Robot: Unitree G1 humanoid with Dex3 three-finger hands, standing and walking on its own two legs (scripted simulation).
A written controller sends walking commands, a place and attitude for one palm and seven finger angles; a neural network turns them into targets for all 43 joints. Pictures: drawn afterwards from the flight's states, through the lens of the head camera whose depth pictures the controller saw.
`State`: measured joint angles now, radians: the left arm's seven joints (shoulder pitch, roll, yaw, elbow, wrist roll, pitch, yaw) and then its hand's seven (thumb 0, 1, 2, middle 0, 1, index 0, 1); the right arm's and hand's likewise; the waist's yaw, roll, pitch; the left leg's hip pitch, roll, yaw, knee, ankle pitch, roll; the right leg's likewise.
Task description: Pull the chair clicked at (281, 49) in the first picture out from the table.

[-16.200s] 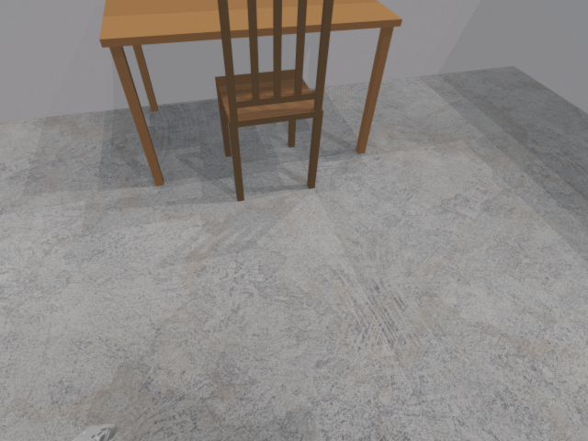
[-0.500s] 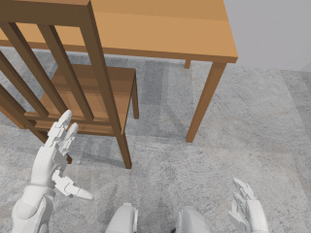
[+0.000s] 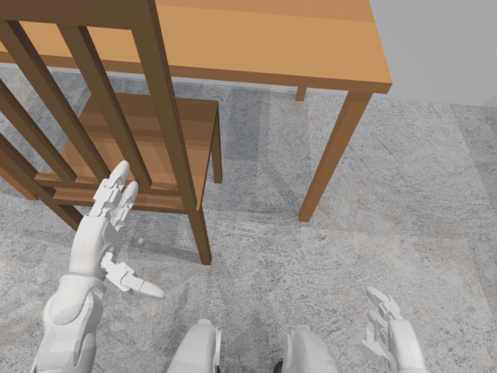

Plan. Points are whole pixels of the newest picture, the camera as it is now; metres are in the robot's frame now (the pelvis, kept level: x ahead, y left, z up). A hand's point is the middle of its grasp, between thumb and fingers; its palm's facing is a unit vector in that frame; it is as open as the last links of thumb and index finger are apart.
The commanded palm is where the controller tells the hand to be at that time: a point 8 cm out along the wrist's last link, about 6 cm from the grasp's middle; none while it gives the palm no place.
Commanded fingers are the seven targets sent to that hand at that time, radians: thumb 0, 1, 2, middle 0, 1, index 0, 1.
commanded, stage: aim the fingers beside a spindle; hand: left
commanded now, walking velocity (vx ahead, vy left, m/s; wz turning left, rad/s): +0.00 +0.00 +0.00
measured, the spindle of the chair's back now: (69, 123) +0.49 +0.35 +0.06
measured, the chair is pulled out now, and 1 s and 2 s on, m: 0.00 0.00 0.00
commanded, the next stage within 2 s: none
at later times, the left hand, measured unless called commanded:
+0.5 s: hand (164, 224) +0.33 +0.16 +0.02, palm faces -0.04 -1.00 -0.04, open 17.0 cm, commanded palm +0.32 +0.21 +0.03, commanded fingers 0.00 -0.50 0.30 -0.06 -0.08 -0.06 -0.08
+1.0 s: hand (168, 225) +0.34 +0.15 +0.01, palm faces -0.04 -1.00 -0.02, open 17.0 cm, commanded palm +0.32 +0.20 +0.02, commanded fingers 0.00 -0.50 0.30 -0.06 -0.08 -0.06 -0.08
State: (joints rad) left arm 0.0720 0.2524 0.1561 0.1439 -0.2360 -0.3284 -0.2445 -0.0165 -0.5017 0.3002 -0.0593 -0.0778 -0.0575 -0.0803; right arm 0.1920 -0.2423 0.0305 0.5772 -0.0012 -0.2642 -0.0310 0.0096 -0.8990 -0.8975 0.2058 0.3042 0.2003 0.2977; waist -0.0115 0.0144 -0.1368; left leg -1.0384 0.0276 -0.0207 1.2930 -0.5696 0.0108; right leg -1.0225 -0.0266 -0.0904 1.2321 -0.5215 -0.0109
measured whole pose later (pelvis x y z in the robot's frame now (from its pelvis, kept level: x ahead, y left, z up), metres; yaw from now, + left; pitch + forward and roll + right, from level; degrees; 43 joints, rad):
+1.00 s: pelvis +0.00 -0.01 -0.01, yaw +0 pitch +20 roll -1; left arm -0.15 0.23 0.16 0.43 -0.20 -0.39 -0.22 -0.02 -0.50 0.30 -0.06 -0.08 -0.06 -0.08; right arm 0.20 -0.25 0.02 0.61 0.00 -0.18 -0.03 0.01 -0.90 -0.90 0.21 0.30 0.20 0.30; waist -0.02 0.01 -0.16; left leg -1.12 0.03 -0.02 1.33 -0.57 0.00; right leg -1.12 -0.02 -0.08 1.30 -0.54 -0.03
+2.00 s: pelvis +0.00 -0.01 -0.01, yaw +0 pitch +20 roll -2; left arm -0.10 0.21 0.11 0.37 -0.17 -0.37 -0.18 -0.02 -0.50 0.30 -0.06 -0.08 -0.06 -0.08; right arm 0.18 -0.25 0.02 0.58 0.00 -0.16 -0.02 0.01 -0.90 -0.90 0.20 0.30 0.20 0.30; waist -0.02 0.01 -0.16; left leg -1.11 0.02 -0.02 1.33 -0.57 0.00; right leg -1.11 -0.03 -0.08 1.29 -0.53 -0.02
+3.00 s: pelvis -0.01 -0.01 -0.01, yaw +0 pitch +21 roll -2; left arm -0.17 0.21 0.11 0.45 -0.18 -0.32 -0.20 -0.02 -0.50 0.30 -0.06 -0.08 -0.06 -0.08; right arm 0.20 -0.25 0.03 0.58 0.01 -0.16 -0.02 0.01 -0.90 -0.90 0.21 0.30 0.20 0.30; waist -0.03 0.02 -0.16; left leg -1.12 0.02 -0.02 1.33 -0.57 0.00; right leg -1.12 -0.03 -0.08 1.29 -0.53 -0.02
